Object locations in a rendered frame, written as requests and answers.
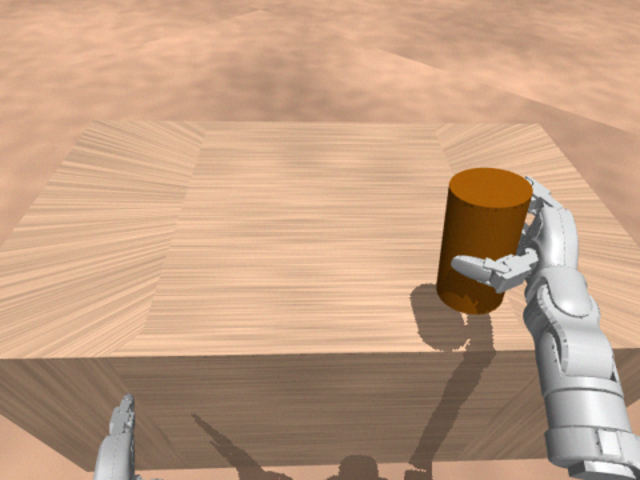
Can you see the can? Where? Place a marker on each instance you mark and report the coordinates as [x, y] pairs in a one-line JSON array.
[[485, 214]]

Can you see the right robot hand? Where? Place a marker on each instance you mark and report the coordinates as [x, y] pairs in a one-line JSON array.
[[550, 241]]

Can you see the right robot arm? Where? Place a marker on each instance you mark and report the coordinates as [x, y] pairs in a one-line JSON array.
[[589, 429]]

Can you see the left robot hand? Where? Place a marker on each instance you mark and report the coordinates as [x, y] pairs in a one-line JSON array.
[[116, 455]]

